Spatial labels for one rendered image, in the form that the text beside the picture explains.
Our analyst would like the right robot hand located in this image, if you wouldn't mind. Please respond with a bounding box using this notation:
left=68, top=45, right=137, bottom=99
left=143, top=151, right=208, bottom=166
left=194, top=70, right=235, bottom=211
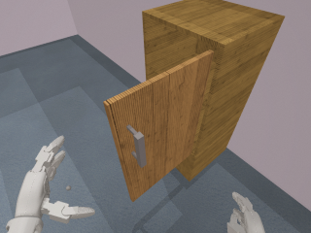
left=226, top=191, right=265, bottom=233

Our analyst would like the left robot forearm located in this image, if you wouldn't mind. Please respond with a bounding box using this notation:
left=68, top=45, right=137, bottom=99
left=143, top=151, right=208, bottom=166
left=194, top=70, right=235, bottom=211
left=6, top=216, right=44, bottom=233

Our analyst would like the handle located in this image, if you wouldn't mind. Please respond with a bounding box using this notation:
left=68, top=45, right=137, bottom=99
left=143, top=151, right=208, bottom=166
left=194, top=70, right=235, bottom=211
left=126, top=124, right=147, bottom=168

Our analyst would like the cupboard door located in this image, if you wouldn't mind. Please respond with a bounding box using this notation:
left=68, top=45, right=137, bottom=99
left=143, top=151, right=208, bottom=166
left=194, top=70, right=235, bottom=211
left=103, top=50, right=214, bottom=202

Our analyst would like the left robot hand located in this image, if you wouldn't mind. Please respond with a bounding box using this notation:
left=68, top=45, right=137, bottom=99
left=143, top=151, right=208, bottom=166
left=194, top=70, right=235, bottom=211
left=15, top=136, right=95, bottom=224

